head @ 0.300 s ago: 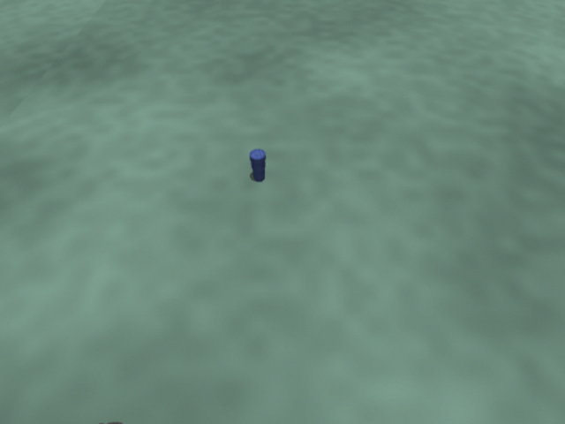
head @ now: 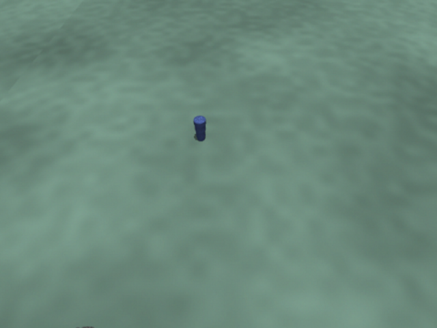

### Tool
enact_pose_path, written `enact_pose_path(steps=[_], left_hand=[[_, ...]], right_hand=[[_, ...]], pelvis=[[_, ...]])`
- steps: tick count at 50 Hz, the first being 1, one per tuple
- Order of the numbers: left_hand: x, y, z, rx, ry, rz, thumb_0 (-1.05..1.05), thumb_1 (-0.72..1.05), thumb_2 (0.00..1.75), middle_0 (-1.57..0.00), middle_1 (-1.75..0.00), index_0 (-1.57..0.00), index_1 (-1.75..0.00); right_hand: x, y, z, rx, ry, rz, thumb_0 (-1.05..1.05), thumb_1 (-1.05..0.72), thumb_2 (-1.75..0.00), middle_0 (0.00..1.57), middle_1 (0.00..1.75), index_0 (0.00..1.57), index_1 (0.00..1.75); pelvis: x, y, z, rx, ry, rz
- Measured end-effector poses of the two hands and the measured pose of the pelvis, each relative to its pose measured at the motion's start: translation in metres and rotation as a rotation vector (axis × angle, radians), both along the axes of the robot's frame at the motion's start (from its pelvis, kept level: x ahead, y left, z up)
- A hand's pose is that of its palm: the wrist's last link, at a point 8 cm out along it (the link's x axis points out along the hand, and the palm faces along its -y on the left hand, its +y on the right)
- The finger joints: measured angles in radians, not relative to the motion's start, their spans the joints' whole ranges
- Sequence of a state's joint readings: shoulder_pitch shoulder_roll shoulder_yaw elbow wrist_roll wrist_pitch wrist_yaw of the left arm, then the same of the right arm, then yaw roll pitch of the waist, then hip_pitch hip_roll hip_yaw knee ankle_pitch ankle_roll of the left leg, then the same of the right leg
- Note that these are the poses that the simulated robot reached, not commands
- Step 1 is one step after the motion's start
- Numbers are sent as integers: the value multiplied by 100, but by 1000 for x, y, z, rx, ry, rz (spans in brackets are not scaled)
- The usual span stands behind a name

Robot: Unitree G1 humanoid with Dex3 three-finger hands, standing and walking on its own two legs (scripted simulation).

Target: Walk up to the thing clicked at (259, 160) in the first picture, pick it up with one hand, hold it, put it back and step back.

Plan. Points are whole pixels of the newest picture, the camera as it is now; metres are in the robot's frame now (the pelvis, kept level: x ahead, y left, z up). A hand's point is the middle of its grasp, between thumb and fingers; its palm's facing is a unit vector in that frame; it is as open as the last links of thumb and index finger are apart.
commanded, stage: stand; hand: left
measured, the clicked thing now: (200, 129) +1.30 +0.17 -0.70
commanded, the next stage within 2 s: walk up in 0.82 s
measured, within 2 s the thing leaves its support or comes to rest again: neither
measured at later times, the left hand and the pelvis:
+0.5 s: hand out of the picture +0.08 +0.25 -0.16, palm faces -0.03 -0.94 -0.34, open 7.4 cm; pelvis +0.00 +0.00 +0.00, yaw +0 degrees
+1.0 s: hand out of the picture +0.09 +0.27 -0.16, palm faces -0.03 -0.93 -0.37, open 7.4 cm; pelvis +0.02 -0.01 -0.01, yaw -1 degrees
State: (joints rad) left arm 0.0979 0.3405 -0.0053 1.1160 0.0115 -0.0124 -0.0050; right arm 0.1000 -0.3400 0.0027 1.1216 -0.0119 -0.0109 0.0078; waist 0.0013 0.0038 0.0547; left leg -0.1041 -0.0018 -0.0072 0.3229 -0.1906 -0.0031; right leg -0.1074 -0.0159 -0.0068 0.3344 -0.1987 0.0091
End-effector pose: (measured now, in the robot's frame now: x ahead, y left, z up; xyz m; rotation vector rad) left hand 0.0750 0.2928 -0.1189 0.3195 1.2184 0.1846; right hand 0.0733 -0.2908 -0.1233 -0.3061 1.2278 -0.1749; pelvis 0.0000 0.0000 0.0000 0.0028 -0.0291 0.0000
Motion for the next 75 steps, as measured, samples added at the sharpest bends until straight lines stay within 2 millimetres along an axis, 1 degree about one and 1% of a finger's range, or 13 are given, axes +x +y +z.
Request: enact_pose_path(steps=[8,24,43,47,51,55,58,60,64,67,69,72,75], left_hand=[[-1,0,-1,2,14,4,1,91,90,-20,-30,-20,-29],[4,-3,0,-2,-5,1,1,91,90,-20,-30,-20,-29],[-1,2,2,-5,-14,0,1,91,90,-20,-30,-20,-29],[0,13,3,5,-29,-4,1,91,90,-20,-30,-20,-30],[8,23,-1,41,-15,-7,1,91,90,-20,-30,-20,-30],[29,15,3,65,4,-23,1,91,90,-20,-30,-20,-29],[44,5,9,75,-41,-22,1,91,90,-20,-30,-20,-29],[48,0,14,77,-31,-14,1,91,90,-20,-30,-20,-29],[54,-4,16,81,53,-1,1,91,90,-20,-30,-20,-30],[70,-1,9,79,88,11,1,90,90,-20,-30,-20,-30],[87,4,-1,74,86,22,1,90,90,-20,-30,-20,-30],[122,12,-23,66,71,34,1,90,90,-20,-30,-20,-30],[166,8,-33,42,38,35,1,91,90,-20,-30,-20,-29]], right_hand=[[-1,-2,-1,-2,15,0,0,-91,-90,20,30,20,30],[7,-5,3,-9,-6,2,0,-91,-90,20,30,20,30],[-1,-5,3,1,-12,0,0,-91,-90,20,30,20,30],[-1,-17,2,-5,-37,-4,0,-90,-90,20,30,20,30],[1,-33,-4,-23,-42,-25,0,-90,-90,20,30,20,30],[7,-53,-10,-20,-20,-57,0,-90,-90,20,30,20,30],[24,-61,-13,-22,27,-48,1,-91,-90,20,30,20,30],[46,-61,-9,-20,24,-33,1,-91,-90,20,30,20,30],[105,-59,-6,-1,-48,-7,1,-91,-90,20,30,20,30],[153,-53,-8,8,-88,28,1,-91,-90,20,30,20,30],[187,-46,-11,8,-105,60,1,-91,-90,20,30,20,30],[235,-35,-16,-3,-151,85,1,-91,-90,20,30,20,30],[263,-27,-12,-12,-208,78,0,-91,-90,20,30,20,30]], pelvis=[[3,-1,0,0,5,2],[4,-2,1,-2,0,2],[3,-2,0,-1,-3,-1],[14,-3,-6,6,10,-11],[28,-9,-17,21,2,-29],[54,-22,-20,20,7,-43],[74,-31,-19,1,7,-29],[87,-33,-14,15,7,-52],[114,-31,-12,5,-3,-62],[138,-29,-18,-18,-8,-48],[158,-27,-25,-31,-12,-34],[193,-24,-40,-16,-29,-31],[219,-18,-43,7,-48,-28]])
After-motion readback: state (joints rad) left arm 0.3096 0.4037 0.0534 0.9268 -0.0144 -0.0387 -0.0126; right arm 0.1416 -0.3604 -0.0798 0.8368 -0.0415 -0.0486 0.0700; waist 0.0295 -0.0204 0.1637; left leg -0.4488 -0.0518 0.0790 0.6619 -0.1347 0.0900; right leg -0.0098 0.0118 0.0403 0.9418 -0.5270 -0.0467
